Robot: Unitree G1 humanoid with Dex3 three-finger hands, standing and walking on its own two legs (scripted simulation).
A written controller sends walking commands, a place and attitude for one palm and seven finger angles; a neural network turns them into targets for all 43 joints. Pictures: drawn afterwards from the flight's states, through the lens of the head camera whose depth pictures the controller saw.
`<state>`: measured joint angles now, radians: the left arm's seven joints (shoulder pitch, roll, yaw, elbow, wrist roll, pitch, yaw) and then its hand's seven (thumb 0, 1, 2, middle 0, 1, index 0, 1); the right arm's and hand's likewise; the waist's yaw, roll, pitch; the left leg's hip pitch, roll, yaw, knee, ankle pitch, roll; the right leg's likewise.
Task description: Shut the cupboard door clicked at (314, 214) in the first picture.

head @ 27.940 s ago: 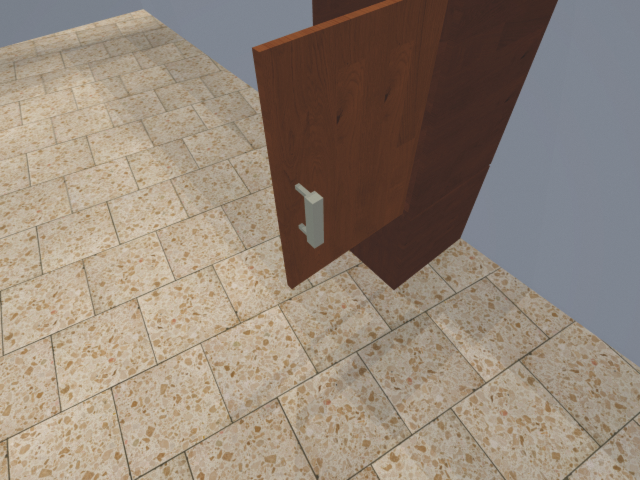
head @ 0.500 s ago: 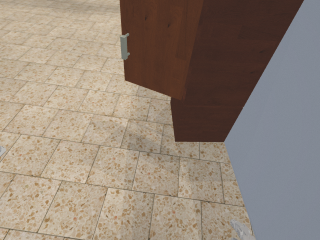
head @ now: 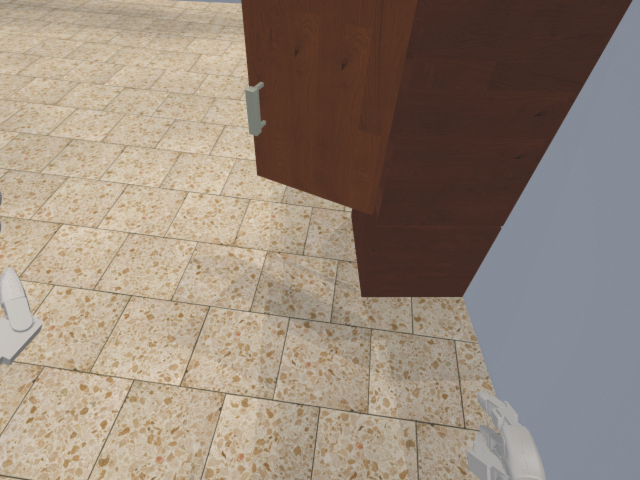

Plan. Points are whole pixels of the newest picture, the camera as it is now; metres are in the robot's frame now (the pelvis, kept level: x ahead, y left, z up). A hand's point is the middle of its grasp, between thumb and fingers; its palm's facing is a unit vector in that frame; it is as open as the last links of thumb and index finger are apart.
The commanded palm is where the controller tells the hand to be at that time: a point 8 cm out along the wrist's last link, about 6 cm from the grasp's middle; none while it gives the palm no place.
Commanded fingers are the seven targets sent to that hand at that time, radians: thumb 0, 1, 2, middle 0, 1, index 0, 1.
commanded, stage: stop stepping back and stand still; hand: left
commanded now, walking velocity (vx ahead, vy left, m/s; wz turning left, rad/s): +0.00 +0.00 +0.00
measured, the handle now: (257, 108) +1.03 +0.20 -0.08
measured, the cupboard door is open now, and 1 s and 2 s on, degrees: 63 63 63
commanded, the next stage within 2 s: let the arm hang, fingers relaxed in 0.66 s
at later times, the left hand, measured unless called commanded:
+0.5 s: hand out of the picture +0.17 +0.28 +0.16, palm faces +0.46 -0.79 -0.41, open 7.4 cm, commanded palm +0.11 +0.32 +0.18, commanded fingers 0.00 0.90 0.90 -0.20 -0.30 -0.20 -0.30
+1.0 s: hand out of the picture +0.08 +0.22 -0.13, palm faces -0.07 -0.96 -0.27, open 7.4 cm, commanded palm none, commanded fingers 0.00 0.90 0.90 -0.20 -0.30 -0.20 -0.30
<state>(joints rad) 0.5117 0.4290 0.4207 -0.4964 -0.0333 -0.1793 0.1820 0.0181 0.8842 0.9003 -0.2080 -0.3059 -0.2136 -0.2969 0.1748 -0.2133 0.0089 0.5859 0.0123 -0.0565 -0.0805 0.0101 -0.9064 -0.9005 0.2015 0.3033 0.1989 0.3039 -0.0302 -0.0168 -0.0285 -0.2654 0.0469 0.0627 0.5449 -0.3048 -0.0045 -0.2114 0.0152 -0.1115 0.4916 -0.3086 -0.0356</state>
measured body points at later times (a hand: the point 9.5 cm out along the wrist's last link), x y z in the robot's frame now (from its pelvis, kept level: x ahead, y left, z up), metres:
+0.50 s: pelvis -0.03 +0.02 +0.00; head -0.05 +0.02 +0.45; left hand +0.14 +0.32 +0.18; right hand +0.11 -0.21 -0.09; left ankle -0.01 +0.12 -0.74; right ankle -0.03 -0.09 -0.74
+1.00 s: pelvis -0.05 +0.03 +0.00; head -0.02 +0.01 +0.44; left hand +0.09 +0.27 -0.10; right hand +0.08 -0.23 -0.13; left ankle -0.01 +0.12 -0.73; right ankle -0.03 -0.09 -0.73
